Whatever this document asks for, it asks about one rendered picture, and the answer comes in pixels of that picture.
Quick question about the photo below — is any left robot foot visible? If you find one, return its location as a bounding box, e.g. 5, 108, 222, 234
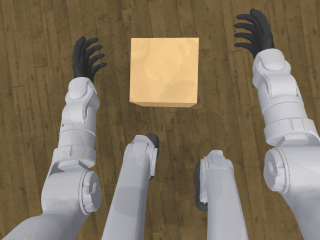
146, 133, 160, 181

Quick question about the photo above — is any right robot hand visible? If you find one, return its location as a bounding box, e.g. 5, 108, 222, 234
234, 8, 275, 60

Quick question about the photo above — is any carton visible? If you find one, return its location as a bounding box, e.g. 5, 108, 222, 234
129, 37, 199, 108

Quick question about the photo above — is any robot right shin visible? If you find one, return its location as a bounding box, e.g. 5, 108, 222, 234
199, 150, 234, 202

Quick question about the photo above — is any right robot forearm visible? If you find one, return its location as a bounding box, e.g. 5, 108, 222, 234
252, 48, 320, 147

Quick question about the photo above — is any robot right upper arm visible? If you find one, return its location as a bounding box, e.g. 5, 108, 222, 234
263, 146, 320, 240

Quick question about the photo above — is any left robot forearm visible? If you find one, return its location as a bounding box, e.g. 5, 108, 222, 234
41, 77, 100, 211

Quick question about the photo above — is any left robot hand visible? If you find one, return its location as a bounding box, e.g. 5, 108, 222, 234
72, 36, 107, 83

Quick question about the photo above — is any robot left upper arm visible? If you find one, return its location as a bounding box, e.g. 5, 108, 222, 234
2, 169, 102, 240

